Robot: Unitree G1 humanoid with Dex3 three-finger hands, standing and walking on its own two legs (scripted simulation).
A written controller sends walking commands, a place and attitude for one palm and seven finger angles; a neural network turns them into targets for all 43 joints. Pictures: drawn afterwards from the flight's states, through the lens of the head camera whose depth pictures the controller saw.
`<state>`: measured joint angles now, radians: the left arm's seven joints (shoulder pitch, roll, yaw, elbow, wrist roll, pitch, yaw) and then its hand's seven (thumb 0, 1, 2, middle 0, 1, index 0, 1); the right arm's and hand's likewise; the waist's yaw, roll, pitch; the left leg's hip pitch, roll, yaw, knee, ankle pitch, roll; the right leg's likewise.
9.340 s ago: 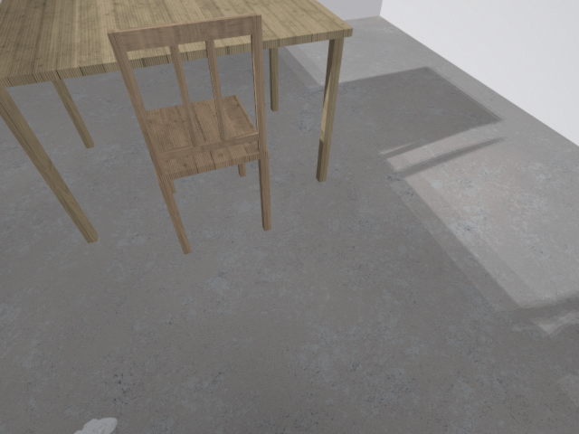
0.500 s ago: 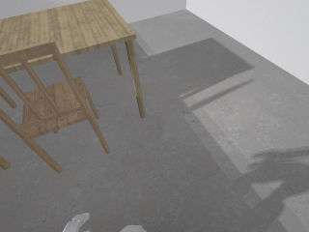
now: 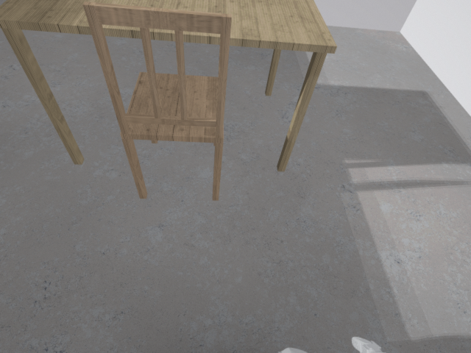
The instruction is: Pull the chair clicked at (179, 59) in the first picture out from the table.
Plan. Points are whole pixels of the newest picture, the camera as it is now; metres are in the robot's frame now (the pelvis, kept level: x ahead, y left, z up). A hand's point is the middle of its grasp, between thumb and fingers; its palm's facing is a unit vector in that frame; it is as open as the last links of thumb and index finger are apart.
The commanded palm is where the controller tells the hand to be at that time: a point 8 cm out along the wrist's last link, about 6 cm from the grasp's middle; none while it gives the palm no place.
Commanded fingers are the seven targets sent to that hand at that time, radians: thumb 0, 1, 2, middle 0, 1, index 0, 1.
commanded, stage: turn to face it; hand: left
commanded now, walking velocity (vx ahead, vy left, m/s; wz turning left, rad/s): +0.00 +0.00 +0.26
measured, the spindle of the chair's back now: (152, 77) +0.87 +0.36 -0.07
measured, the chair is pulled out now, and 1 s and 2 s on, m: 0.00 0.00 0.00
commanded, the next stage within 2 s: take the last steps up to it in 0.16 s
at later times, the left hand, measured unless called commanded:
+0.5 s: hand out of the picture +0.07 +0.16 -0.15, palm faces +0.10 -0.96 -0.25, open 7.4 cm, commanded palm none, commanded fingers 0.00 0.90 0.90 -0.20 -0.30 -0.20 -0.30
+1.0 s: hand out of the picture -0.07 +0.06 -0.14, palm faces +0.34 -0.93 -0.14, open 7.4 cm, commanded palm none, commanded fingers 0.00 0.90 0.90 -0.20 -0.30 -0.20 -0.30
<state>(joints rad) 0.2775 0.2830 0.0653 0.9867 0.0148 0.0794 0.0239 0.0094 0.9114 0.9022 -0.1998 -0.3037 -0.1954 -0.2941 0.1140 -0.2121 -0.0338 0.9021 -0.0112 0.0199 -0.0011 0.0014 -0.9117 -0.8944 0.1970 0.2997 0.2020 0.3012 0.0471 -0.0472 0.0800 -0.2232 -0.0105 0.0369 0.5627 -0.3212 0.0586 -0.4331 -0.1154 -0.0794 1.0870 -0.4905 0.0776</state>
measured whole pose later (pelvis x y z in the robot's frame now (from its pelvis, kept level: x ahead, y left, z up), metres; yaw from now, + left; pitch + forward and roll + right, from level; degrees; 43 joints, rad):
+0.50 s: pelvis +0.00 -0.04 +0.00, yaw +6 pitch -2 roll +1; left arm 0.21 0.17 0.03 0.99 0.02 0.00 0.01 0.00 0.91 0.90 -0.20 -0.30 -0.20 -0.29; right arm 0.38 -0.19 -0.04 1.07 -0.01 0.02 -0.02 0.00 -0.91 -0.89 0.20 0.30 0.20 0.30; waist -0.04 0.04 -0.01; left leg -0.23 -0.06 -0.05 0.59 -0.36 0.02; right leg -0.17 -0.01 -0.07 0.52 -0.34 -0.01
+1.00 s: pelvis +0.13 -0.01 -0.01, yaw +9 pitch +0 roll +1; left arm 0.61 0.04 0.00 1.22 0.03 -0.07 0.03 0.00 0.91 0.90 -0.20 -0.30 -0.20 -0.29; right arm 0.12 -0.17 -0.05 1.05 -0.02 0.00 0.01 0.01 -0.93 -0.90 0.19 0.30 0.20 0.30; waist 0.09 0.01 0.05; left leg -0.48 0.05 0.11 0.71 -0.24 0.01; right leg 0.10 -0.03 -0.14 0.33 -0.43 0.00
